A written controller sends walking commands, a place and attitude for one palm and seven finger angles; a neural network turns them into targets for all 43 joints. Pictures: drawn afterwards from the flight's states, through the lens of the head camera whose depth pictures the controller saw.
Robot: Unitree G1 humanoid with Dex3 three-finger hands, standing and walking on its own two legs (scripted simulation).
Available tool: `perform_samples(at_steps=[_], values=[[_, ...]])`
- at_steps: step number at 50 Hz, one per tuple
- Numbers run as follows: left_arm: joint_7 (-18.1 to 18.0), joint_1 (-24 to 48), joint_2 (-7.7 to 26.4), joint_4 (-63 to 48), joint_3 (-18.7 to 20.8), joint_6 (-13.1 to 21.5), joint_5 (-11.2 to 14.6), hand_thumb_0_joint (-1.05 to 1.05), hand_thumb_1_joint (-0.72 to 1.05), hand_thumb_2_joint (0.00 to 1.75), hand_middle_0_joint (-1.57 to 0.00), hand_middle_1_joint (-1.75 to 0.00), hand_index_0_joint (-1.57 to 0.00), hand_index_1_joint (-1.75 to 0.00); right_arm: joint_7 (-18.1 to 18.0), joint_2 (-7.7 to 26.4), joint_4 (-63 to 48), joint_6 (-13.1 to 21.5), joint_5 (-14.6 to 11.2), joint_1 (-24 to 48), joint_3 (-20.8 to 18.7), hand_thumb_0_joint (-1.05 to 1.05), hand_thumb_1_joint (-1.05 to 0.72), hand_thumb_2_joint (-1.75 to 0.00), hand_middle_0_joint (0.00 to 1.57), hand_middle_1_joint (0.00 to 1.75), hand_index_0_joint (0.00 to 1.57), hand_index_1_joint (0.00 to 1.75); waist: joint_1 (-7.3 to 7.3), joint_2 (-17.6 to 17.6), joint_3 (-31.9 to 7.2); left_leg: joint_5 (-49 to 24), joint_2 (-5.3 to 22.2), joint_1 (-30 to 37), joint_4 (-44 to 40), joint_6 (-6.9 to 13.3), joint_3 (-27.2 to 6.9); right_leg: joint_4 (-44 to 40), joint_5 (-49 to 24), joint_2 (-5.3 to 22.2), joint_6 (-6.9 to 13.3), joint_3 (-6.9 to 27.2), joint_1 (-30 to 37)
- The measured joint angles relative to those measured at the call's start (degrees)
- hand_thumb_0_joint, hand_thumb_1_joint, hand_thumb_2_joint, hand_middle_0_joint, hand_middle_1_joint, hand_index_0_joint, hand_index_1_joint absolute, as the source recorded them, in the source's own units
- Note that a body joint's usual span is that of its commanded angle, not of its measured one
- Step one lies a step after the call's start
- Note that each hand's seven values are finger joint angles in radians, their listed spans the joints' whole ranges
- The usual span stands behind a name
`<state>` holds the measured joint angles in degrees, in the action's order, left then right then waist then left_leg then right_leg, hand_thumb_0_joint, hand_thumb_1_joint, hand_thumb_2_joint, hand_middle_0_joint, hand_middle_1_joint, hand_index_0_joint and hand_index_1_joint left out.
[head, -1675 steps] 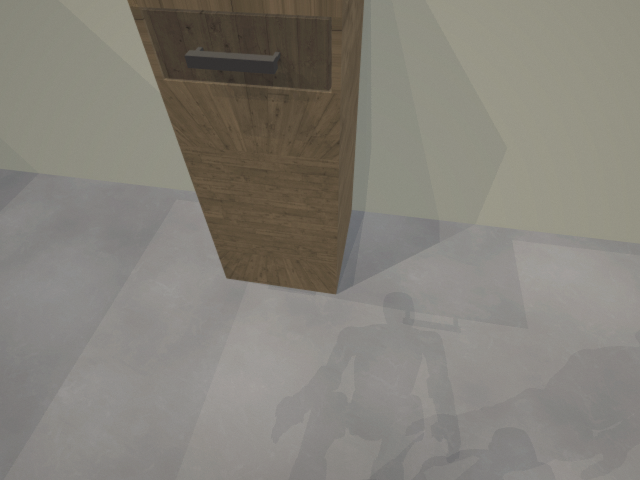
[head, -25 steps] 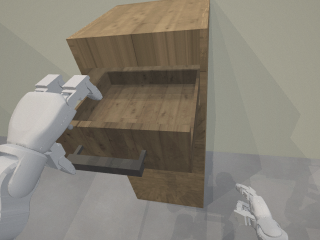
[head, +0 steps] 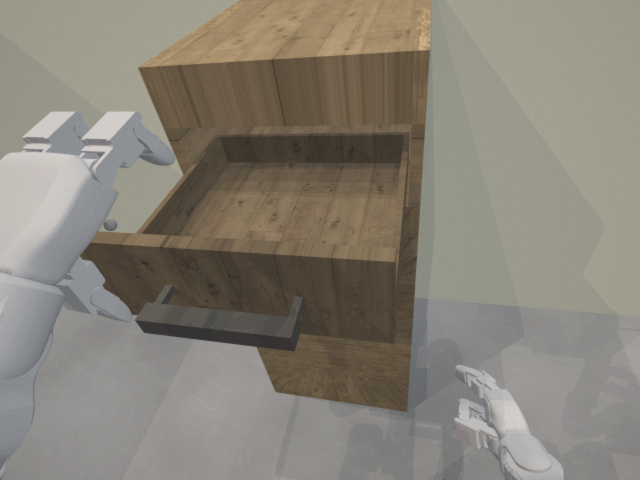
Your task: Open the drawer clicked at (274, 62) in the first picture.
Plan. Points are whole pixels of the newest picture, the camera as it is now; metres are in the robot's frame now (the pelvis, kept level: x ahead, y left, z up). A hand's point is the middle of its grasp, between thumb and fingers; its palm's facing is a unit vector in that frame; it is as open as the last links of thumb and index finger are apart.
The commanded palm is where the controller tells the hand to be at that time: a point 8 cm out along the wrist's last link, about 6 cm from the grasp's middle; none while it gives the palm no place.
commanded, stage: draw the hand back to the body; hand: left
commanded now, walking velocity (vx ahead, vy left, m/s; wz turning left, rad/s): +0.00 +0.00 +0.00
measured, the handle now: (223, 311) +0.26 +0.16 +0.13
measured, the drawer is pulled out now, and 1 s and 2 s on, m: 0.28 0.28 0.28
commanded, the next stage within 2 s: step back with the hand held close in 1.34 s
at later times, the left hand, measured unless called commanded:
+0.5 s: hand (85, 229) +0.20 +0.20 +0.30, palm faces +0.45 -0.74 -0.50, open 13.6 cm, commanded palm +0.15 +0.25 +0.32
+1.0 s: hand (82, 186) +0.24 +0.22 +0.32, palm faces +0.52 -0.76 -0.39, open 9.8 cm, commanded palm +0.19 +0.28 +0.32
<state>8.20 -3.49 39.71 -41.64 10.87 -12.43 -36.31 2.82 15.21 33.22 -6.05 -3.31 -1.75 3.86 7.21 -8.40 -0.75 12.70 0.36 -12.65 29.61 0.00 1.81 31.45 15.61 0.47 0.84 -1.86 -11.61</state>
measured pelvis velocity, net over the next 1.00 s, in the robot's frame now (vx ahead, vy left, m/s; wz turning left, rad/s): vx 0.05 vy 0.01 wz -0.02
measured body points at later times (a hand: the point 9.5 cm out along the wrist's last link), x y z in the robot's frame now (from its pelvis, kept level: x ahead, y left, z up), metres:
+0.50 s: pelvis +0.01 +0.01 +0.01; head +0.00 -0.02 +0.45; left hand +0.17 +0.24 +0.33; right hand +0.24 -0.17 -0.06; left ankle +0.04 +0.12 -0.73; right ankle +0.02 -0.11 -0.73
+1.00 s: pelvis +0.05 +0.01 +0.01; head +0.04 -0.01 +0.46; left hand +0.21 +0.26 +0.34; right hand +0.24 -0.22 -0.08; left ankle +0.04 +0.12 -0.73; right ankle +0.02 -0.11 -0.73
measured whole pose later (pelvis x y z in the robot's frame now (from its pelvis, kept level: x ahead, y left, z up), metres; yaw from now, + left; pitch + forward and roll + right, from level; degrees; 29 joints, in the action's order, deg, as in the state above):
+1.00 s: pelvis +0.05 +0.01 +0.01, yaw -1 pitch -3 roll -1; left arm -4.9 -15.5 25.5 -41.5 30.3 10.7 5.7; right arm -3.1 12.5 38.5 5.5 -0.9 -9.0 0.1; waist 3.4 -3.8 0.8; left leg 15.1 1.5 -6.7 24.9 0.3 2.6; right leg 21.3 14.6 -0.9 0.5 -1.0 -3.6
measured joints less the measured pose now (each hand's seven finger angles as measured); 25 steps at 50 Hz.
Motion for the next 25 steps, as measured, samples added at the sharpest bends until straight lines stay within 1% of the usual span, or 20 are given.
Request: perform_samples(at_steps=[2,4,6,9,13,15,18,19,20,21,22,23,24,25], values=[[0.24,-0.48,-0.43,0.14,1.58,-0.50,1.12,0.00,-0.50,0.30,-0.32,-1.20,-0.33,-1.21,0.13,0.18,-0.19,-0.10,-0.41,0.18,0.08,0.01,-0.91,-0.90,0.20,0.30,0.20,0.30,-0.06,-0.14,0.02,-0.06,-0.11,-0.15,-0.03,0.14,0.01,-0.15,-0.10,0.11,-0.17,0.00,-0.08],[0.51,-1.15,-1.24,0.23,2.08,-0.80,1.67,-0.01,-0.50,0.30,-0.32,-1.20,-0.32,-1.21,0.14,0.34,-0.58,-0.15,-0.49,0.30,0.16,0.01,-0.91,-0.90,0.20,0.30,0.20,0.30,-0.09,-0.07,0.29,-0.19,-0.29,-0.28,-0.15,0.29,-0.01,-0.21,-0.20,0.28,-0.32,-0.02,-0.20],[0.76,-2.03,-2.12,-0.02,1.71,-1.01,2.13,-0.01,-0.50,0.30,-0.32,-1.20,-0.32,-1.21,-0.03,0.46,-0.93,0.00,-0.65,0.45,0.27,0.01,-0.91,-0.90,0.20,0.30,0.20,0.30,-0.09,0.18,0.72,-0.34,-0.44,-0.50,-0.19,0.41,-0.06,-0.20,-0.26,0.44,-0.43,-0.08,-0.40],[1.08,-3.53,-2.62,-0.86,0.22,-1.11,1.73,-0.01,-0.50,0.30,-0.32,-1.20,-0.32,-1.21,-0.42,0.52,-1.35,0.23,-0.30,0.46,0.35,0.01,-0.91,-0.90,0.20,0.30,0.20,0.30,0.20,0.65,1.10,-0.27,-0.50,-0.82,0.05,0.54,-0.02,-0.10,-0.28,0.50,-0.50,-0.04,-0.65],[0.93,-5.09,-0.35,-2.47,-0.35,-1.09,0.77,-0.01,-0.50,0.30,-0.33,-1.20,-0.32,-1.21,-1.19,0.49,-1.28,0.32,0.05,0.24,0.48,0.01,-0.91,-0.90,0.20,0.30,0.20,0.30,0.66,1.13,0.88,0.21,-0.48,-0.87,0.62,0.64,-0.05,-0.05,-0.07,0.49,-0.59,-0.06,-0.45],[0.70,-5.19,0.92,-2.62,0.55,-0.86,0.40,-0.01,-0.50,0.30,-0.33,-1.20,-0.33,-1.21,-1.36,0.40,-0.92,0.22,0.18,0.28,0.46,0.01,-0.91,-0.90,0.20,0.30,0.20,0.30,0.75,1.21,0.70,0.38,-0.55,-0.67,0.69,0.70,-0.16,-0.19,0.02,0.55,-0.66,-0.17,-0.10],[0.91,-4.44,2.53,-1.35,2.74,-0.76,0.81,-0.01,-0.50,0.30,-0.33,-1.20,-0.33,-1.21,-1.49,0.37,-0.42,0.24,-0.02,0.58,0.50,0.01,-0.91,-0.90,0.20,0.30,0.20,0.30,0.86,1.07,0.69,0.43,-0.61,-0.52,0.73,0.77,-0.32,-0.48,-0.04,0.59,-0.75,-0.34,0.27],[0.00,-3.96,1.08,-0.40,4.77,0.86,8.83,-0.01,-0.50,0.30,-0.33,-1.20,-0.33,-1.21,-1.81,0.12,-0.35,1.04,0.13,0.47,0.25,0.01,-0.91,-0.90,0.20,0.30,0.20,0.30,0.46,0.79,1.08,0.36,-0.56,-0.22,0.59,0.82,-0.70,-1.17,-0.27,0.52,-0.75,-0.71,1.00],[-1.85,-4.09,-1.30,0.44,7.01,3.78,17.07,-0.01,-0.49,0.30,-0.33,-1.20,-0.33,-1.20,-2.49,-0.42,-0.07,2.64,0.47,0.28,0.20,0.01,-0.91,-0.90,0.20,0.30,0.20,0.30,-0.10,0.73,1.54,0.23,-0.45,0.21,0.26,0.85,-0.99,-2.17,-0.69,0.36,-0.73,-0.99,1.79],[-3.87,-4.84,-3.64,0.84,8.93,6.79,23.13,-0.01,-0.49,0.31,-0.32,-1.19,-0.33,-1.20,-3.11,-1.15,0.36,4.35,0.79,0.14,0.36,0.01,-0.91,-0.90,0.20,0.30,0.20,0.30,-0.75,0.96,2.03,0.13,-0.23,0.58,-0.08,0.81,-1.06,-3.06,-1.11,0.11,-0.65,-1.06,2.37],[-5.59,-5.74,-6.11,0.84,10.36,9.42,28.04,-0.01,-0.48,0.31,-0.32,-1.19,-0.33,-1.19,-3.61,-1.95,0.64,5.75,1.01,-0.20,0.50,0.01,-0.91,-0.90,0.20,0.30,0.20,0.30,-1.43,1.41,2.45,0.04,0.02,0.90,-0.47,0.74,-1.07,-3.93,-1.51,-0.16,-0.55,-1.06,2.87],[-6.99,-6.45,-8.59,0.42,11.23,11.52,31.84,-0.01,-0.47,0.32,-0.32,-1.18,-0.32,-1.19,-4.06,-2.74,0.86,6.97,1.15,-0.82,0.59,0.01,-0.91,-0.90,0.20,0.30,0.20,0.30,-2.01,2.07,2.81,-0.07,0.24,1.27,-0.96,0.65,-1.05,-4.79,-1.87,-0.40,-0.47,-1.04,3.37],[-8.17,-6.89,-10.87,-0.18,11.70,13.42,34.58,-0.01,-0.45,0.32,-0.32,-1.17,-0.32,-1.18,-4.46,-3.44,1.15,8.11,1.33,-1.63,0.64,0.01,-0.91,-0.90,0.20,0.30,0.20,0.30,-2.43,2.86,3.13,-0.19,0.42,1.67,-1.47,0.55,-1.01,-5.57,-2.17,-0.60,-0.40,-0.99,3.84],[-9.19,-7.09,-12.83,-0.90,11.92,15.07,36.49,-0.01,-0.43,0.33,-0.32,-1.16,-0.32,-1.16,-4.82,-4.00,1.52,9.17,1.57,-2.61,0.65,0.01,-0.91,-0.90,0.20,0.30,0.20,0.30,-2.66,3.72,3.32,-0.26,0.59,2.07,-1.95,0.46,-0.92,-6.22,-2.40,-0.78,-0.32,-0.89,4.26]])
